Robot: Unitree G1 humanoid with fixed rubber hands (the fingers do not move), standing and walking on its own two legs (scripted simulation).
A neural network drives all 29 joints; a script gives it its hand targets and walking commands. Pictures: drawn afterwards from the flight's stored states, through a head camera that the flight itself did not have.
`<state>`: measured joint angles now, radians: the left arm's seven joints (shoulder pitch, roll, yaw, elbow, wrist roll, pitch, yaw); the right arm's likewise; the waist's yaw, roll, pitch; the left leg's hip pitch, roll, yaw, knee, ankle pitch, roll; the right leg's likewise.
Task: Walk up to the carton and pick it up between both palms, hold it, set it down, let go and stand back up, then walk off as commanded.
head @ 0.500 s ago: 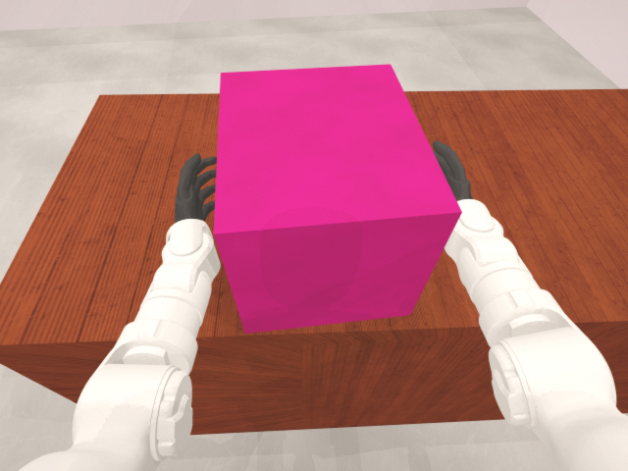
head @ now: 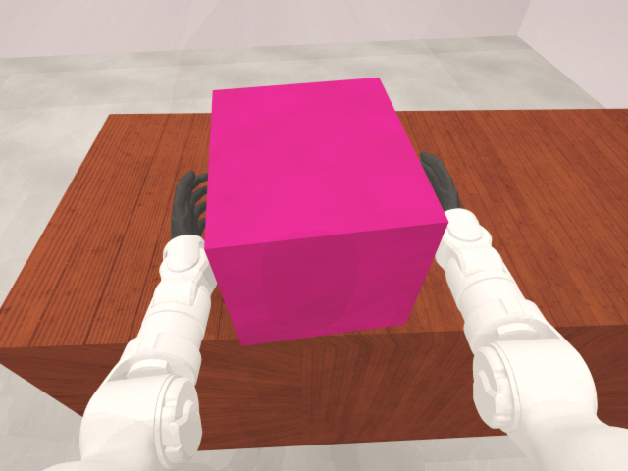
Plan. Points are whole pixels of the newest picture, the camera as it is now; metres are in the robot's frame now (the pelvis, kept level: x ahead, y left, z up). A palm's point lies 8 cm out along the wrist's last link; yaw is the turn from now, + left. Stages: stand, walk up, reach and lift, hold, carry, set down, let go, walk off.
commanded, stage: reach and lift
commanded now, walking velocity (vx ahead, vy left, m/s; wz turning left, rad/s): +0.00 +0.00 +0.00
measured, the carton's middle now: (311, 209) +0.47 +0.02 +0.07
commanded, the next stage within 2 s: none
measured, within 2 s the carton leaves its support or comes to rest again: neither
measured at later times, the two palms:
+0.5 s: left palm (182, 224) +0.38 +0.18 +0.13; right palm (455, 220) +0.40 -0.16 +0.13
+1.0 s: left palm (159, 195) +0.38 +0.19 +0.17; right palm (449, 197) +0.40 -0.15 +0.16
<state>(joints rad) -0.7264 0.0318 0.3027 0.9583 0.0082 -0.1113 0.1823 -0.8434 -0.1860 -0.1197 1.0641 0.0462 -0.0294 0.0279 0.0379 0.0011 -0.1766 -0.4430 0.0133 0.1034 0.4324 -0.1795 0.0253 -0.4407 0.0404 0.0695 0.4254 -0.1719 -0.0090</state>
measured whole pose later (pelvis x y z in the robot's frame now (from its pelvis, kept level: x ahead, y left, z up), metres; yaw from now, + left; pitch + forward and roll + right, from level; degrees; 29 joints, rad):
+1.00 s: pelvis -0.01 +0.00 +0.00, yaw +0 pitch +8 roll +0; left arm -0.80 0.10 0.26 0.72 0.01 0.39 0.17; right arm -0.84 -0.20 0.00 0.93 0.21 0.26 -0.07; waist 0.04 0.00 -0.25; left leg -0.41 0.01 0.10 0.43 -0.17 0.03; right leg -0.41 0.04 0.07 0.42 -0.16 -0.01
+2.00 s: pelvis -0.03 +0.00 +0.00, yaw +0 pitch +5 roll +0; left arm -0.86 0.13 0.26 0.66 0.01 0.57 0.16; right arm -0.91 -0.20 -0.03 0.86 0.25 0.44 -0.11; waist 0.04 -0.01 -0.25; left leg -0.37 0.01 0.10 0.43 -0.15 0.03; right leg -0.36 0.04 0.07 0.41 -0.14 -0.01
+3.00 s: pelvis -0.04 +0.00 +0.00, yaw +0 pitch +3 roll +0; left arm -0.91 0.15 0.26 0.59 0.01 0.70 0.14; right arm -0.94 -0.20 -0.07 0.76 0.28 0.58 -0.14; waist 0.04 -0.01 -0.26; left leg -0.35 0.01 0.10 0.43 -0.14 0.03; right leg -0.34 0.04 0.07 0.41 -0.13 -0.01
